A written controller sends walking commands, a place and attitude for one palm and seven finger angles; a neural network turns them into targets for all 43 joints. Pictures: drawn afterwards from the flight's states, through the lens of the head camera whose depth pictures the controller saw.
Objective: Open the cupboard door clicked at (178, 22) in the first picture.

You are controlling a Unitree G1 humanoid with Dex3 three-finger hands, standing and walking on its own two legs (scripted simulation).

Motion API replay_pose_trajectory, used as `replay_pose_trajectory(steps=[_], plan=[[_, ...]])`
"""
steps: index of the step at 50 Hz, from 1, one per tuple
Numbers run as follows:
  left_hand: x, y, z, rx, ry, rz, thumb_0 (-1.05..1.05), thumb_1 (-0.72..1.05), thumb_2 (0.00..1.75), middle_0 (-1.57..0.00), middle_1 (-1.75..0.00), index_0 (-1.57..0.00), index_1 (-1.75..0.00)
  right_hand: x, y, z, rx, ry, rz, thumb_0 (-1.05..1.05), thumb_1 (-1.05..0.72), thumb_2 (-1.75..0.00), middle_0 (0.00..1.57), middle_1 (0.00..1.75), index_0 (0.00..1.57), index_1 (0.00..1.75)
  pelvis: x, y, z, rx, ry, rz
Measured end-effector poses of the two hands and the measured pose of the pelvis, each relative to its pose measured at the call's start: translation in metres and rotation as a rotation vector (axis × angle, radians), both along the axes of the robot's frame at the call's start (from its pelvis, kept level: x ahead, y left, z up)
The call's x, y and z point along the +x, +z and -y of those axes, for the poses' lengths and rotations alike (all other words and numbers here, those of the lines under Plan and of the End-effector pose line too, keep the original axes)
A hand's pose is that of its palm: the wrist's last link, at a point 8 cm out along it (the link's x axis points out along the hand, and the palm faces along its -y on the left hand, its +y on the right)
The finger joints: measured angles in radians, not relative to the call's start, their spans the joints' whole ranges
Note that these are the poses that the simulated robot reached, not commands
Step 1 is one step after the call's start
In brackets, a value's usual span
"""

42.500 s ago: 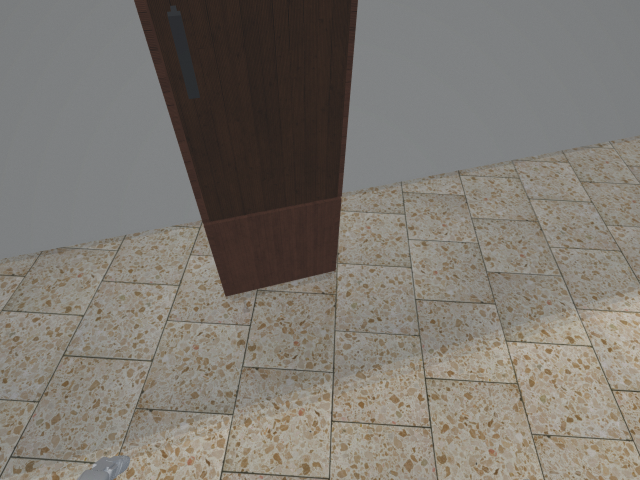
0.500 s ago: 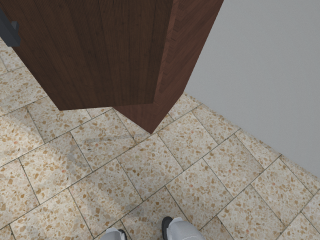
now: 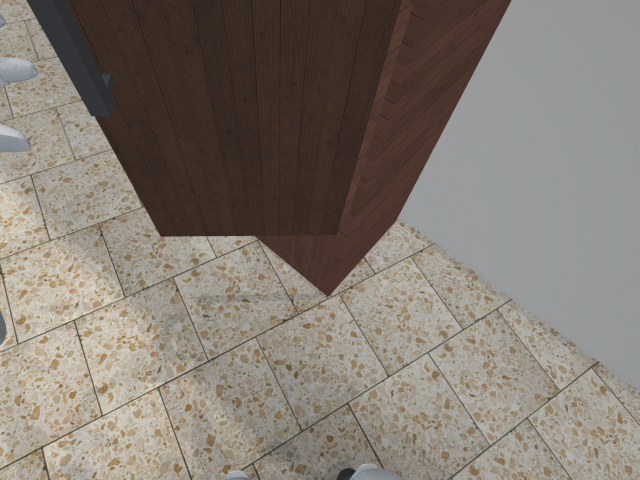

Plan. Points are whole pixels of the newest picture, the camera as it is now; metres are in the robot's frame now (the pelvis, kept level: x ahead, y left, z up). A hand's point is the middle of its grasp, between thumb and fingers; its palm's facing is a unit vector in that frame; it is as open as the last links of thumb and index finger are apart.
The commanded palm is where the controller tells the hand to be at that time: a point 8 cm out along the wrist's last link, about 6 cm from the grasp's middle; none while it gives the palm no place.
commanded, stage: move the hooked fingers beside the handle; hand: left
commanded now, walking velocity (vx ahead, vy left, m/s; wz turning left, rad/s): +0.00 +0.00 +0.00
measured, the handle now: (78, 41) +0.57 +0.24 +0.16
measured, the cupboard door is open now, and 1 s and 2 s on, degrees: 44 44 44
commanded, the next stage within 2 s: none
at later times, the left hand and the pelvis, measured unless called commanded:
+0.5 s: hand (19, 77) +0.51 +0.28 +0.16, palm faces -0.02 -1.00 +0.02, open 14.0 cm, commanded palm +0.51 +0.33 +0.16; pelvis -0.04 +0.00 -0.01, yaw -1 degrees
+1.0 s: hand out of the picture +0.51 +0.31 +0.16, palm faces -0.02 -1.00 +0.01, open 14.0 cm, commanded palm +0.50 +0.33 +0.16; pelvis +0.00 +0.01 -0.01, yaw -1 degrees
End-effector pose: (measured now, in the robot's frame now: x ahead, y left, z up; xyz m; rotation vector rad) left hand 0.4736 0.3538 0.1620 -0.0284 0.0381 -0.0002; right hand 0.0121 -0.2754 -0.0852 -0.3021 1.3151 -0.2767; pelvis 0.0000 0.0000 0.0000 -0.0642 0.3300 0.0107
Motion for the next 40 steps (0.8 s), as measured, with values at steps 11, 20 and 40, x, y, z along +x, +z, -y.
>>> replay_pose_trajectory(steps=[11, 20, 40], plan=[[-0.006, 0.012, 0.007, 0.008, 0.0, 0.008, -0.01, -0.5, 0.3, -0.3, -1.2, -0.3, -1.2, -0.019, -0.003, 0.001, -0.008, -0.004, 0.004, 0.0, -0.9, -0.9, 0.2, 0.3, 0.2, 0.3, -0.017, -0.003, 0.004, 0.002, 0.009, 0.009], [0.004, 0.004, 0.015, 0.03, -0.008, -0.017, -0.01, -0.5, 0.3, -0.3, -1.2, -0.3, -1.2, -0.082, -0.004, -0.006, -0.021, -0.064, -0.113, 0.0, -0.9, -0.9, 0.2, 0.3, 0.2, 0.3, -0.033, -0.007, 0.003, -0.002, 0.001, -0.015], [0.03, 0.002, -0.006, 0.021, 0.009, -0.006, -0.01, -0.5, 0.3, -0.3, -1.19, -0.3, -1.2, -0.124, 0.008, -0.034, -0.005, -0.169, -0.253, 0.0, -0.9, -0.9, 0.2, 0.3, 0.2, 0.3, -0.019, -0.009, -0.007, -0.013, -0.031, -0.072]])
